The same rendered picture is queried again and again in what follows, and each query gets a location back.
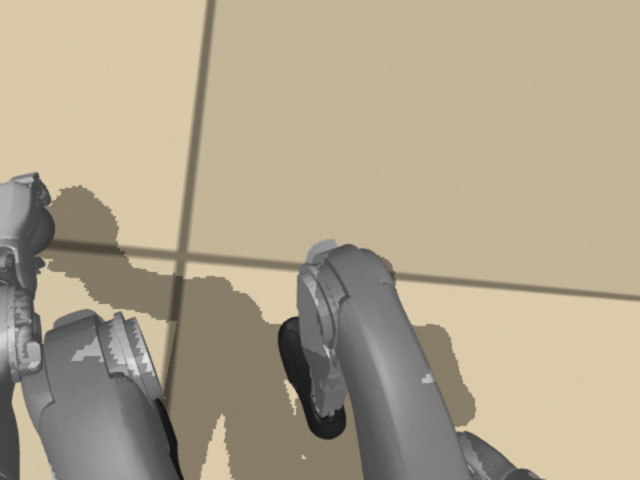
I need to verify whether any left robot arm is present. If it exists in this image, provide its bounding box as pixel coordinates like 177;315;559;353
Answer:
0;239;43;480

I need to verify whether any left robot hand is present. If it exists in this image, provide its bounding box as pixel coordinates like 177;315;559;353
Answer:
0;172;51;275

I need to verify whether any right robot foot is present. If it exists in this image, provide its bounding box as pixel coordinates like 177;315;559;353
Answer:
278;317;346;440

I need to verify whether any right robot hand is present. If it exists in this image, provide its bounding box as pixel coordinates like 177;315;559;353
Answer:
456;431;517;480

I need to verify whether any left robot foot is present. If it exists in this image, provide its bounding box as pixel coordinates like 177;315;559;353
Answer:
154;398;184;480

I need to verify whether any ball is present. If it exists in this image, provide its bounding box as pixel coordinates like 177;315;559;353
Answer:
29;206;55;255

